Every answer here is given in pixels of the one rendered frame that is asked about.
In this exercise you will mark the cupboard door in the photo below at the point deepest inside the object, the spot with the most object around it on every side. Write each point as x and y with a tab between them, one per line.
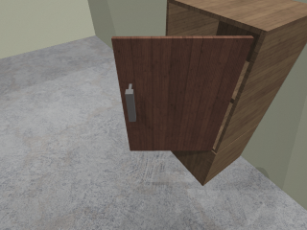
182	87

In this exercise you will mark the handle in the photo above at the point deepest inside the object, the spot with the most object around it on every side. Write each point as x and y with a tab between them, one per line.
130	101

